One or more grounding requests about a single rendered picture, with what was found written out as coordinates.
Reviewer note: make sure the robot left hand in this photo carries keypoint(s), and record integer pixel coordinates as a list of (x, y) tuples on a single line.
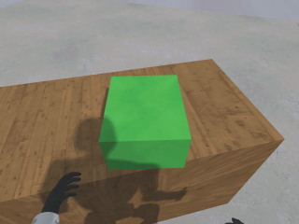
[(58, 194)]

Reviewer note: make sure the pedestal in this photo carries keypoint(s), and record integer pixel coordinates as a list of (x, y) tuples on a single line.
[(51, 128)]

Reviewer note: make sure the carton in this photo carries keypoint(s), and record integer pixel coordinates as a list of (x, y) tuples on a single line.
[(145, 124)]

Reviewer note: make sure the robot left forearm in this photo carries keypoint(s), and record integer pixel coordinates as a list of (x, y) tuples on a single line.
[(46, 218)]

